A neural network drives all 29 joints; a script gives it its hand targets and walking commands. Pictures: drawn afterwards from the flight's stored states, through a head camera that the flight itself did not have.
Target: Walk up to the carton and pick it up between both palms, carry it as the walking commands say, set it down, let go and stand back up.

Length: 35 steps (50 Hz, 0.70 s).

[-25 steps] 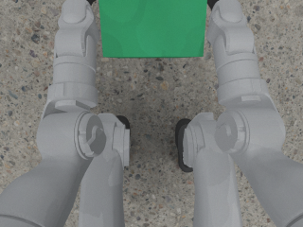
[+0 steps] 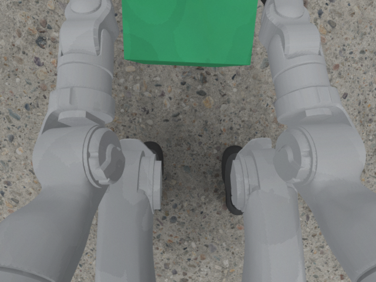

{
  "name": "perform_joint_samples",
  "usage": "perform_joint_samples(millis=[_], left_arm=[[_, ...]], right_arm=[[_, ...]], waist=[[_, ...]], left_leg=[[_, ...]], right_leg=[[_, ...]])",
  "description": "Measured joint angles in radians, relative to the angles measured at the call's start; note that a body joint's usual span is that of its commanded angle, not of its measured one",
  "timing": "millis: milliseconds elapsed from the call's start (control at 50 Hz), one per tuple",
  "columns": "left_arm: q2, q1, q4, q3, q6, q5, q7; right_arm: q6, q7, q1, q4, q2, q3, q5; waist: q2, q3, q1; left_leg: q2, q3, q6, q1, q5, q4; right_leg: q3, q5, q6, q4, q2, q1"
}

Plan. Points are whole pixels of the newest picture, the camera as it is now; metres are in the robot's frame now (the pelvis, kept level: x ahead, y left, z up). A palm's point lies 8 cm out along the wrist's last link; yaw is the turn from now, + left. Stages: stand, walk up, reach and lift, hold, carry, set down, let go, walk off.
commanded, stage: set down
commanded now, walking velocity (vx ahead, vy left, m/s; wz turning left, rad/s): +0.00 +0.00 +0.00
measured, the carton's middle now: out of the picture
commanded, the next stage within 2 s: none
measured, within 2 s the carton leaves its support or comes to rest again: rests again in 0.74 s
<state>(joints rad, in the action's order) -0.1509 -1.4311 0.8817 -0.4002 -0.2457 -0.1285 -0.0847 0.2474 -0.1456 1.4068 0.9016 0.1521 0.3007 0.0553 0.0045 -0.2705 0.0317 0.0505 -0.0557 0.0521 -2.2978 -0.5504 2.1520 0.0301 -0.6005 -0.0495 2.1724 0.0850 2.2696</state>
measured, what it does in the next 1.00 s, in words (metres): stands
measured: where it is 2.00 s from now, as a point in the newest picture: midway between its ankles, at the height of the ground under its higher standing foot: (193, 189)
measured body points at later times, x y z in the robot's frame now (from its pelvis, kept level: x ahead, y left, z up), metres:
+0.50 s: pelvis +0.01 +0.00 -0.01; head +0.38 +0.01 +0.25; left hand +0.57 +0.16 -0.17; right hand +0.56 -0.11 -0.18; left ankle +0.11 +0.13 -0.34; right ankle +0.10 -0.12 -0.34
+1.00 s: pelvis +0.01 +0.00 -0.01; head +0.38 +0.01 +0.24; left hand +0.57 +0.17 -0.18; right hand +0.57 -0.11 -0.19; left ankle +0.11 +0.13 -0.34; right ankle +0.10 -0.12 -0.34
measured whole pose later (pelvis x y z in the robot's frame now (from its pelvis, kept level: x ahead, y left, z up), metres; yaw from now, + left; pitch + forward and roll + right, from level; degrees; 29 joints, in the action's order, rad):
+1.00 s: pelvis +0.01 +0.00 -0.01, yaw +0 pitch +38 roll +0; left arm -0.20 -1.45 0.98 -0.39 -0.19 -0.11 -0.04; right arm 0.19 -0.08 1.44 0.98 0.17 0.32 0.08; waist 0.00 -0.34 0.03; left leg 0.05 -0.05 0.05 -2.27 -0.60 2.21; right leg 0.04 -0.65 -0.05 2.24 0.09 2.24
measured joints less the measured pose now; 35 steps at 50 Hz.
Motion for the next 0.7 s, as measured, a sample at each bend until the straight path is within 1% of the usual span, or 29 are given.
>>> perform_joint_samples(millis=[120, 460, 700], left_arm=[[-0.006, -0.015, 0.019, -0.004, 0.005, -0.002, 0.011], [-0.026, -0.012, 0.059, 0.025, 0.031, 0.021, 0.026], [-0.038, -0.019, 0.081, 0.015, 0.043, 0.019, 0.038]], right_arm=[[-0.002, 0.005, 0.01, 0.011, 0.007, 0.0, 0.007], [-0.03, 0.013, 0.01, 0.046, 0.02, -0.017, -0.008], [-0.045, 0.035, 0.023, 0.068, 0.02, -0.006, -0.001]], waist=[[0.004, -0.023, 0.001], [-0.001, -0.036, 0.004], [-0.001, -0.055, 0.001]], left_leg=[[0.001, 0.001, 0.001, 0.009, -0.005, 0.009], [0.0, 0.0, 0.003, 0.015, -0.033, 0.035], [0.001, 0.001, 0.004, 0.024, -0.036, 0.048]], right_leg=[[0.002, -0.006, 0.0, 0.011, 0.0, -0.008], [0.0, -0.032, 0.003, 0.036, 0.004, -0.013], [0.002, -0.036, 0.002, 0.05, 0.005, -0.022]])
